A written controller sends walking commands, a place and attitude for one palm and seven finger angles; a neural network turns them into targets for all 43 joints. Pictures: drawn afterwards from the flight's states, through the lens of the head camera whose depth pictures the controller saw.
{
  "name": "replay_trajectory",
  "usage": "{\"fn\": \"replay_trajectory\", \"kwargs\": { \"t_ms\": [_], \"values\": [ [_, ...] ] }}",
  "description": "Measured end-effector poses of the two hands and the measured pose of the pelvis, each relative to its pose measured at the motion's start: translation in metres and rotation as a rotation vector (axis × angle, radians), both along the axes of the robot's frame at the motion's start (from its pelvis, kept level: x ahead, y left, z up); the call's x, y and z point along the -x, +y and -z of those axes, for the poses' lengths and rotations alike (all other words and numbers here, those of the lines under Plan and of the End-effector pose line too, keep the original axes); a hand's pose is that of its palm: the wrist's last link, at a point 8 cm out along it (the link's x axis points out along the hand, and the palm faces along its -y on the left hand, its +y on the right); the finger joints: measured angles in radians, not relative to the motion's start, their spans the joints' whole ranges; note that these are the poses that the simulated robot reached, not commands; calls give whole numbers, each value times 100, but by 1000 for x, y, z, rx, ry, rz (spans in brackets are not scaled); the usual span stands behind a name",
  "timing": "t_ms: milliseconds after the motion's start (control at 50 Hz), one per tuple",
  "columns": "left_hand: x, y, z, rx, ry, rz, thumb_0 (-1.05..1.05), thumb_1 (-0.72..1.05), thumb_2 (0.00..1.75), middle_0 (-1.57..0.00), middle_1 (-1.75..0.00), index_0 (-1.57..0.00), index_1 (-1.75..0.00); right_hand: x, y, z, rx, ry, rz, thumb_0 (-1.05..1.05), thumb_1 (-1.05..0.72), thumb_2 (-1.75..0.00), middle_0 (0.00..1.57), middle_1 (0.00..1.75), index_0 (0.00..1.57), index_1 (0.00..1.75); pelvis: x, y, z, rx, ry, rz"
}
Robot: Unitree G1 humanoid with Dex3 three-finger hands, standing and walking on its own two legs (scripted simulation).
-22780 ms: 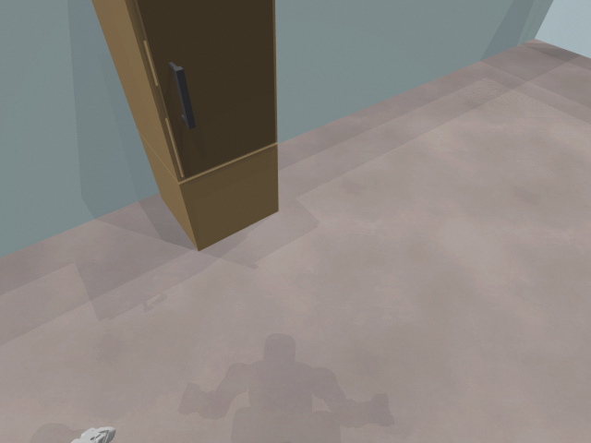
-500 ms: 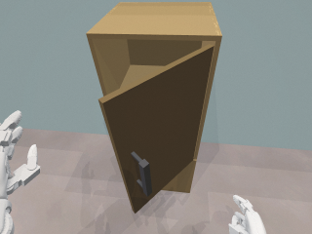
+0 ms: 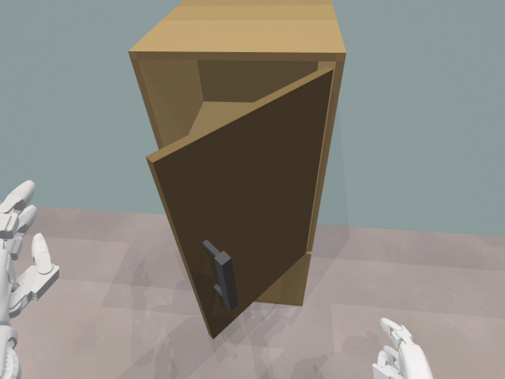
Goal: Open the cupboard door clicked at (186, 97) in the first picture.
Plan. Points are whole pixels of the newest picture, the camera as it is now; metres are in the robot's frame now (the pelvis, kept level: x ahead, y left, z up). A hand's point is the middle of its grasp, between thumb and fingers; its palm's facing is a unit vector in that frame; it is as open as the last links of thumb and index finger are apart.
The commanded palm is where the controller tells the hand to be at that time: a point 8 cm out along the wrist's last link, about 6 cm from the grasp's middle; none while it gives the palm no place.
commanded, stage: step back with the hand held close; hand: left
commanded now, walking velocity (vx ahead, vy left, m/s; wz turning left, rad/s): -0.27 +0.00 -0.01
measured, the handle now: (220, 276) +0.32 +0.11 -0.05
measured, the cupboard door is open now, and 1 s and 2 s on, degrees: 50 50 50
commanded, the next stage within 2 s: stop stepping back and stand still in 1.10 s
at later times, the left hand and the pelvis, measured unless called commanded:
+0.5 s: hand (14, 307) +0.15 +0.29 +0.15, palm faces +0.36 -0.79 -0.49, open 7.4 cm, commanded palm +0.09 +0.33 +0.17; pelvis -0.06 +0.03 +0.00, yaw -1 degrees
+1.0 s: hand out of the picture +0.06 +0.32 +0.16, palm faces +0.45 -0.77 -0.45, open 7.4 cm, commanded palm -0.01 +0.35 +0.17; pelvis -0.14 +0.05 -0.01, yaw +1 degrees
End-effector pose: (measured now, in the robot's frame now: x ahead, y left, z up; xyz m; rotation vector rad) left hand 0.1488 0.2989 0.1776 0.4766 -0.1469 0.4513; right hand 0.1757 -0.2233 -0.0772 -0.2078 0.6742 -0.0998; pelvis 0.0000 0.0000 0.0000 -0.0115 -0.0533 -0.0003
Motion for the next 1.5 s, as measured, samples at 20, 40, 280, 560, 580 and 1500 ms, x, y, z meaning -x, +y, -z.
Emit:
{"fn": "replay_trajectory", "kwargs": {
  "t_ms": [20, 40, 280, 560, 580, 1500],
  "values": [
    [0, 1, -2, -16, -2, 5, 1, 89, 90, -21, -30, -21, -30, 1, -1, 0, 2, 7, 6, 1, -90, -90, 20, 30, 20, 30, 1, 0, 0, 3, 7, 1],
    [-1, 2, -3, -28, -1, 10, 1, 89, 90, -21, -30, -21, -30, 2, -3, 0, 4, 13, 14, 1, -90, -90, 20, 30, 20, 30, 2, 1, 0, 4, 14, 2],
    [3, 8, 3, -80, 74, 98, 1, 89, 90, -21, -30, -21, -30, 38, -11, -2, 36, 80, 125, 1, -90, -90, 20, 30, 20, 30, 24, 16, 0, 3, 50, 31],
    [54, 33, 3, -117, -3, 100, 1, 89, 90, -21, -30, -21, -30, 91, 16, -3, 61, 72, 104, 1, -90, -90, 20, 30, 20, 30, 72, 36, 7, 23, 42, 18],
    [59, 35, 3, -125, -7, 93, 1, 89, 90, -21, -30, -21, -30, 94, 18, -2, 61, 69, 95, 1, -90, -90, 20, 30, 20, 30, 76, 36, 8, 23, 40, 12],
    [189, 15, 6, -88, -81, 135, 1, 88, 90, -21, -30, -22, -30, 307, -29, 21, 99, 141, 233, 1, -90, -90, 20, 30, 20, 30, 212, 19, 17, 13, 35, 53]
  ]
}}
